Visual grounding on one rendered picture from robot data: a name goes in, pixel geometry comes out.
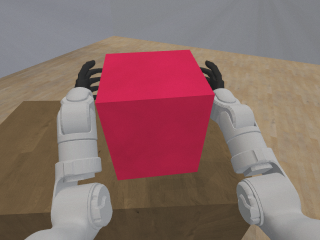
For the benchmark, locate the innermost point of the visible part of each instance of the robot left upper arm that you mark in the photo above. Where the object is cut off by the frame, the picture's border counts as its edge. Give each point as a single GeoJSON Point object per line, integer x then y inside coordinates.
{"type": "Point", "coordinates": [78, 213]}

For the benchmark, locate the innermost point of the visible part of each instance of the right robot hand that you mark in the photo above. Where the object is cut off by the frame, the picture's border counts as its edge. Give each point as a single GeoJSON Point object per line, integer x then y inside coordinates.
{"type": "Point", "coordinates": [215, 77]}

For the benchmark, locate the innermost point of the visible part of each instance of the carton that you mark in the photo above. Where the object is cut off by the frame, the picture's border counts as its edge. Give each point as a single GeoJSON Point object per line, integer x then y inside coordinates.
{"type": "Point", "coordinates": [154, 108]}

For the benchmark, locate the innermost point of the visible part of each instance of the robot right upper arm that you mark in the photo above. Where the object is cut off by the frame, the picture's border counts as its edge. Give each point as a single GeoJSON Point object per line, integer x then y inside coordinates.
{"type": "Point", "coordinates": [270, 202]}

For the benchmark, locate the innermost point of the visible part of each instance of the left robot hand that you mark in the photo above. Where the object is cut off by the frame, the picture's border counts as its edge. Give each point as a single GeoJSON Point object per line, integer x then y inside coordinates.
{"type": "Point", "coordinates": [84, 75]}

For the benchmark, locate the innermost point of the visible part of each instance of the robot right forearm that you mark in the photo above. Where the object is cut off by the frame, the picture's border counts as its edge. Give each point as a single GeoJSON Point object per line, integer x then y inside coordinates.
{"type": "Point", "coordinates": [249, 152]}

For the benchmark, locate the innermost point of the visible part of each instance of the pedestal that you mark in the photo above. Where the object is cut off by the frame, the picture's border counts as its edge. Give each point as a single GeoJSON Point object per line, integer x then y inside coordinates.
{"type": "Point", "coordinates": [200, 205]}

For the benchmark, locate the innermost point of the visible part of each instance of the robot left forearm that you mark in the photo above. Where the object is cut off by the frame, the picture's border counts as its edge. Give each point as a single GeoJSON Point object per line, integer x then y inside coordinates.
{"type": "Point", "coordinates": [77, 140]}

